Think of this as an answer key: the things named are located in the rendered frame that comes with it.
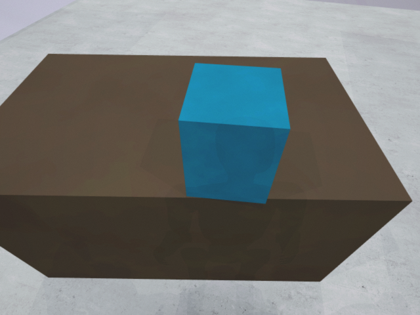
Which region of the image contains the pedestal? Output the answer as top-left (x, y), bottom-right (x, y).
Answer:
top-left (0, 54), bottom-right (412, 282)

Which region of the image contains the carton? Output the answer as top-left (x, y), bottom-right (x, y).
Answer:
top-left (178, 63), bottom-right (290, 204)

